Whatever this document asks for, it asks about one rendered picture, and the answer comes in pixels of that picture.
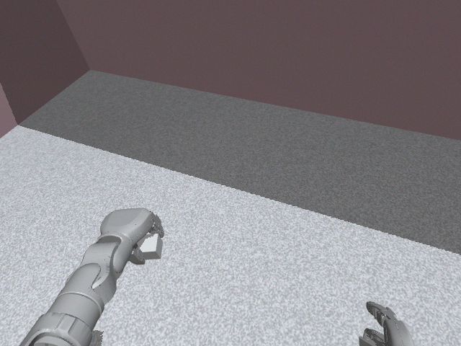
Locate right robot hand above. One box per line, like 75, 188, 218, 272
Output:
359, 301, 415, 346

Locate small box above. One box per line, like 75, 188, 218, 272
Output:
136, 234, 163, 260

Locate left robot arm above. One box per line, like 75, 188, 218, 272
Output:
19, 231, 133, 346

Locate left robot hand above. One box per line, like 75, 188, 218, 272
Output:
100, 208, 164, 265

